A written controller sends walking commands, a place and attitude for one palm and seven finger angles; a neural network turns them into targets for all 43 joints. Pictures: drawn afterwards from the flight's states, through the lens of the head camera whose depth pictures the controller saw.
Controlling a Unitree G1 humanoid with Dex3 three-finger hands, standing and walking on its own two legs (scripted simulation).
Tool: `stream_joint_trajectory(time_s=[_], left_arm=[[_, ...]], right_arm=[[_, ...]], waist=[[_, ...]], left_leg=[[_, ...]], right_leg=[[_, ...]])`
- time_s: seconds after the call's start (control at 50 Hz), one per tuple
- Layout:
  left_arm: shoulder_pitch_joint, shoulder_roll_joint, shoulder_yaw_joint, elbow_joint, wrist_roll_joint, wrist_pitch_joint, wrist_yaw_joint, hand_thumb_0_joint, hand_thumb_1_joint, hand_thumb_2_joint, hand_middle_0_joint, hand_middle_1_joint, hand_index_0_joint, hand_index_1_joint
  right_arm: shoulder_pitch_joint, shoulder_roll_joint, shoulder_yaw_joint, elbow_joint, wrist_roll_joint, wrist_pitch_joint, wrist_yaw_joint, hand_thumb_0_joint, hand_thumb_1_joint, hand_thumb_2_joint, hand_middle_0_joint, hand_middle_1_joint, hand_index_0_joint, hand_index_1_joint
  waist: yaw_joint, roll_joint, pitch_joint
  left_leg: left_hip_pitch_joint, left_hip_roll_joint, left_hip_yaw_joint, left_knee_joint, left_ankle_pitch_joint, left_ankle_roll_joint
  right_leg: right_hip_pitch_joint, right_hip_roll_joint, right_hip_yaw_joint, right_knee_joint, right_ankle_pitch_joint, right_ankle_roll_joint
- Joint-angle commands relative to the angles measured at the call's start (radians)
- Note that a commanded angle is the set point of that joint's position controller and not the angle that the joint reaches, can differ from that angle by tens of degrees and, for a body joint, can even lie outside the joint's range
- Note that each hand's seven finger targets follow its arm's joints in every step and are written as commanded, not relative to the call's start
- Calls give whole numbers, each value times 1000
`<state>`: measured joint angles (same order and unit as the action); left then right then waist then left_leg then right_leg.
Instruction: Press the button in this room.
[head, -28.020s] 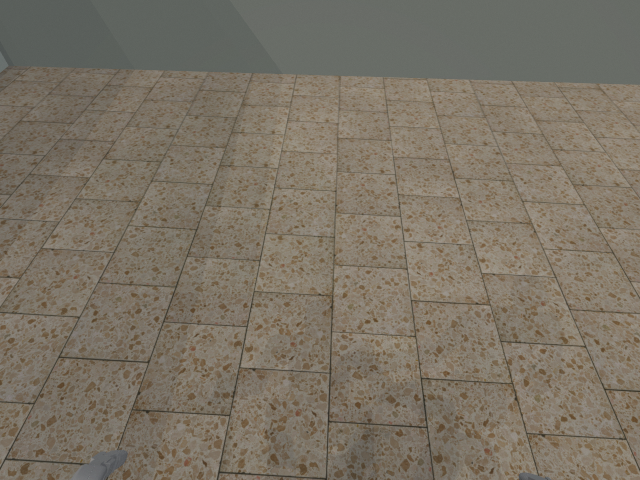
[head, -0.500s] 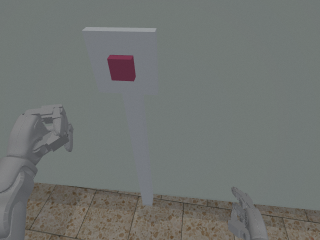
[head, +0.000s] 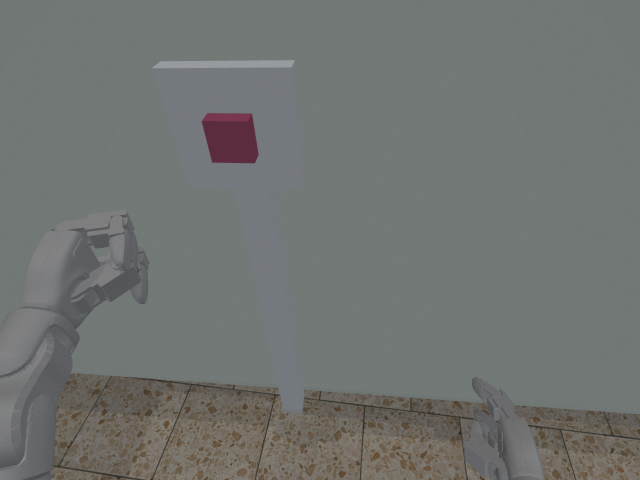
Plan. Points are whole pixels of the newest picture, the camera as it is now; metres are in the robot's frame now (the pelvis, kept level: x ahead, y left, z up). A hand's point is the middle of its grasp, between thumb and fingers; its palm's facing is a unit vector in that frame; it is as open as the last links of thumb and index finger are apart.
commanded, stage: aim a knuckle at the button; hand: left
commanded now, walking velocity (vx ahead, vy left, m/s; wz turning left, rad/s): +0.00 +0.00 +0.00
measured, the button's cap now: (232, 137) +0.51 +0.20 +0.22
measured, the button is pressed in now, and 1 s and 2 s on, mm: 0 0 0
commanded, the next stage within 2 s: press the button with the knuckle in 1.94 s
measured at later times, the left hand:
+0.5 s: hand (193, 236) +0.31 +0.19 +0.20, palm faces +0.05 -1.00 -0.04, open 3.1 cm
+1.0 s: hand (223, 203) +0.38 +0.18 +0.19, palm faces +0.06 -1.00 -0.02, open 3.1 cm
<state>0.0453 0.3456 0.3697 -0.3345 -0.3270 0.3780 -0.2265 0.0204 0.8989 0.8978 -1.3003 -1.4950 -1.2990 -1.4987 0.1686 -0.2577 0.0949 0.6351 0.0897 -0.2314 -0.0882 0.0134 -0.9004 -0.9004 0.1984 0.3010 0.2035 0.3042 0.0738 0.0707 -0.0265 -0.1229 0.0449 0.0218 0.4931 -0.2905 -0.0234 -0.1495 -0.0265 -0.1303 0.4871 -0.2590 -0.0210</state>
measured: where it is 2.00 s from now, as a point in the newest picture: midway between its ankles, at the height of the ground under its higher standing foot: outside the picture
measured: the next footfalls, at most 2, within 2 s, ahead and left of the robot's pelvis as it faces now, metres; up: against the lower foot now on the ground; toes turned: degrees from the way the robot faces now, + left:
none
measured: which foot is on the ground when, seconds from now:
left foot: down 0.00-1.00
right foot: down 0.00-1.00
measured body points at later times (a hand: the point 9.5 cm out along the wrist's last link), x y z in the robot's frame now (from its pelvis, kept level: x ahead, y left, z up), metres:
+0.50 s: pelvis +0.00 +0.00 +0.00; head -0.03 -0.02 +0.45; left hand +0.30 +0.24 +0.20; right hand +0.20 -0.22 -0.07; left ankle -0.01 +0.13 -0.74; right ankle +0.01 -0.10 -0.74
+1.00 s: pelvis +0.01 +0.01 +0.00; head -0.01 -0.01 +0.45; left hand +0.37 +0.23 +0.19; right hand +0.18 -0.22 -0.08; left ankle -0.01 +0.13 -0.74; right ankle +0.01 -0.10 -0.74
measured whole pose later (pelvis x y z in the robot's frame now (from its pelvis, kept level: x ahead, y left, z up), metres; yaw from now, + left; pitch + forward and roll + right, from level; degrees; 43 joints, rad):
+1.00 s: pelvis +0.01 +0.01 +0.00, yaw -1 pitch -2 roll +0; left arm -0.44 0.27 0.23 0.22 -0.20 0.28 -0.08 0.02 0.90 0.90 -1.30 -1.50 -1.30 -1.50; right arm 0.19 -0.24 0.07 0.65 0.07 -0.12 -0.08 0.01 -0.90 -0.90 0.20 0.30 0.20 0.30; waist 0.02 0.04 -0.01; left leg -0.15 0.03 0.05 0.46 -0.28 -0.01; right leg -0.20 -0.03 -0.10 0.47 -0.24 -0.01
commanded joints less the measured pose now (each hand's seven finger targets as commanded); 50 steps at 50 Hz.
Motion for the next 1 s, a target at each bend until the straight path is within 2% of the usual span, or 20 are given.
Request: stream_joint_trajectory(time_s=[0.0, 0.08, 0.12, 0.16, 0.24, 0.26, 0.36, 0.42, 0.44, 0.46, 0.52, 0.56, 0.6, 0.66, 0.74, 0.8, 0.86, 0.92, 0.96, 0.98], left_arm=[[-230, 198, 76, -207, -15, -50, -17, 0, 900, 900, -1300, -1500, -1300, -1500], [-358, 207, 79, -167, -15, -94, 6, 0, 900, 900, -1300, -1500, -1300, -1500], [-388, 176, 49, -140, -7, -112, 19, 0, 900, 900, -1300, -1500, -1300, -1500], [-397, 180, 43, -78, 8, -112, 28, 0, 900, 900, -1300, -1500, -1300, -1500], [-483, 134, -39, -39, 39, -98, 33, 0, 900, 900, -1300, -1500, -1300, -1500], [-472, 130, -37, -23, 39, -93, 35, 0, 900, 900, -1300, -1500, -1300, -1500], [-503, 152, -10, -19, 50, -105, 57, 0, 900, 900, -1300, -1500, -1300, -1500], [-520, 171, 24, -11, 56, -117, 82, 0, 900, 900, -1300, -1500, -1300, -1500], [-521, 148, 5, 4, 59, -116, 86, 0, 900, 900, -1300, -1500, -1300, -1500], [-529, 165, 18, 22, 63, -116, 93, 0, 900, 900, -1300, -1500, -1300, -1500], [-550, 110, -41, 22, 78, -113, 100, 0, 900, 900, -1300, -1500, -1300, -1500], [-609, 66, -99, 47, 82, -111, 101, 0, 900, 900, -1300, -1500, -1300, -1500], [-634, 95, -79, 103, 84, -107, 104, 0, 900, 900, -1300, -1500, -1300, -1500], [-719, 80, -107, 128, 92, -115, 111, 0, 900, 900, -1300, -1500, -1300, -1500], [-781, 115, -71, 169, 107, -138, 133, 0, 900, 900, -1300, -1500, -1300, -1500], [-813, 126, -63, 227, 112, -156, 144, 0, 900, 900, -1300, -1500, -1300, -1500], [-838, 87, -100, 292, 120, -165, 145, 0, 900, 900, -1300, -1500, -1300, -1500], [-878, 90, -103, 341, 124, -168, 142, 0, 900, 900, -1300, -1500, -1300, -1500], [-875, 89, -100, 379, 123, -172, 142, 0, 900, 900, -1300, -1500, -1300, -1500], [-894, 90, -103, 378, 124, -175, 140, 0, 900, 900, -1300, -1500, -1300, -1500]], right_arm=[[-196, -92, -45, -195, 1, -70, -12, 0, -900, -900, 200, 300, 200, 300], [-186, -89, -45, -174, -4, -81, -17, 0, -900, -900, 200, 300, 200, 300], [-183, -85, -45, -170, -6, -87, -20, 0, -900, -900, 200, 300, 200, 300], [-173, -87, -47, -157, -5, -83, -19, 0, -900, -900, 200, 300, 200, 300], [-176, -85, -45, -165, -2, -68, -19, 0, -900, -900, 200, 300, 200, 300], [-175, -83, -47, -167, -4, -66, -18, 0, -900, -900, 200, 300, 200, 300], [-172, -82, -49, -174, -12, -47, -10, 0, -900, -900, 200, 300, 200, 300], [-171, -81, -53, -176, -16, -37, -4, 0, -900, -900, 200, 300, 200, 300], [-173, -78, -51, -176, -17, -32, -2, 0, -900, -900, 200, 300, 200, 300], [-166, -80, -53, -170, -16, -25, -1, 0, -900, -900, 200, 300, 200, 300], [-168, -76, -55, -178, -14, -11, 4, 0, -900, -900, 200, 300, 200, 300], [-162, -76, -55, -171, -11, -8, 2, 0, -900, -900, 200, 300, 200, 300], [-149, -87, -58, -163, -11, 1, -3, 0, -900, -900, 200, 300, 200, 300], [-150, -86, -58, -161, -14, 8, -9, 0, -900, -900, 200, 300, 200, 300], [-145, -81, -60, -158, -19, 22, -9, 0, -900, -900, 200, 300, 200, 300], [-132, -82, -60, -152, -22, 33, -7, 0, -900, -900, 200, 300, 200, 300], [-122, -83, -62, -148, -19, 42, -3, 0, -900, -900, 200, 300, 200, 300], [-102, -89, -68, -143, -18, 54, -3, 0, -900, -900, 200, 300, 200, 300], [-94, -95, -72, -142, -19, 60, -2, 0, -900, -900, 200, 300, 200, 300], [-92, -96, -74, -144, -17, 64, -2, 0, -900, -900, 200, 300, 200, 300]], waist=[[-5, -44, -101], [-18, -44, -111], [-21, -28, -117], [-21, -40, -99], [-32, 10, -91], [-26, -32, -101], [-15, -78, -182], [-10, -67, -206], [-12, -48, -196], [-11, -74, -189], [-21, -5, -179], [-39, -38, -157], [-44, -81, -141], [-52, -92, -159], [-45, -46, -228], [-46, -54, -234], [-51, -52, -222], [-62, -47, -230], [-59, -102, -229], [-64, -87, -243]], left_leg=[[-7, -52, -26, -66, 136, 55], [3, -50, -30, -62, 137, 53], [10, -54, -30, -65, 135, 52], [-1, -52, -27, -63, 142, 53], [-1, -58, -24, -74, 134, 50], [-5, -56, -28, -72, 148, 52], [3, -56, -20, -69, 206, 52], [7, -56, -13, -72, 232, 49], [5, -57, -8, -72, 239, 49], [-4, -54, -9, -73, 243, 48], [13, -55, -2, -76, 265, 45], [15, -53, -7, -75, 245, 47], [3, -52, -14, -80, 218, 48], [10, -54, -16, -80, 193, 53], [25, -57, -9, -80, 233, 48], [18, -54, -9, -83, 250, 46], [14, -51, -9, -80, 267, 45], [20, -50, -7, -80, 290, 44], [11, -46, -9, -78, 292, 47], [16, -46, -3, -79, 292, 48]], right_leg=[[1, 7, 77, -108, 72, 27], [-5, 10, 79, -110, 67, 27], [-11, 9, 78, -105, 70, 26], [-11, 10, 80, -110, 84, 25], [-16, 5, 76, -99, 94, 20], [-2, 8, 75, -96, 112, 19], [53, 6, 72, -72, 195, 20], [71, 4, 73, -61, 237, 19], [67, 4, 75, -60, 250, 17], [73, 6, 74, -63, 251, 16], [54, 6, 68, -57, 281, 10], [30, 9, 67, -66, 259, 11], [18, 13, 65, -72, 229, 13], [12, 12, 73, -80, 192, 13], [48, 7, 78, -66, 239, 8], [61, 8, 77, -64, 262, 6], [51, 9, 74, -63, 282, 2], [49, 9, 73, -60, 315, 1], [50, 13, 70, -61, 315, 2], [52, 11, 73, -62, 319, 3]])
